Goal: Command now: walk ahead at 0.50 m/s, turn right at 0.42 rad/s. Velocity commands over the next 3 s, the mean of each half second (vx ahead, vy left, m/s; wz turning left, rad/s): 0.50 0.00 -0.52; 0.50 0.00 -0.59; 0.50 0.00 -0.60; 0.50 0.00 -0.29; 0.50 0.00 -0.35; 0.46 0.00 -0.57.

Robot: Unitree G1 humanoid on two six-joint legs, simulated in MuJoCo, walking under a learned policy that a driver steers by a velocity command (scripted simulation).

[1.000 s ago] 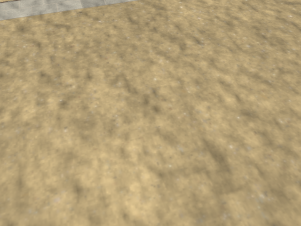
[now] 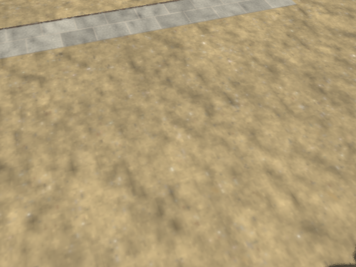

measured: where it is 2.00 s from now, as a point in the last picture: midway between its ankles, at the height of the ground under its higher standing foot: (297, 175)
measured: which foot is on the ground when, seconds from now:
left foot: down 0.00-0.38, up 0.40-0.88, down 0.90-1.00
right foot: up 0.00-0.38, down 0.40-0.90, up 0.92-1.00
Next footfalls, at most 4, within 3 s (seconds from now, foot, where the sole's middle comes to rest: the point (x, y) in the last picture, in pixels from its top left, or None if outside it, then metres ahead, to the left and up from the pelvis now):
0.40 right None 0.35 -0.17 -0.78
0.90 left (204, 213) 0.70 -0.10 -0.78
1.42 right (297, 207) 0.73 -0.49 -0.78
1.92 left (305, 143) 1.07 -0.60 -0.78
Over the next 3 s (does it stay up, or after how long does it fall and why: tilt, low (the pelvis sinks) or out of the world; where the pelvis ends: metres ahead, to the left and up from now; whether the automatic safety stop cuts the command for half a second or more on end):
stays up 1.12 -1.07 -0.02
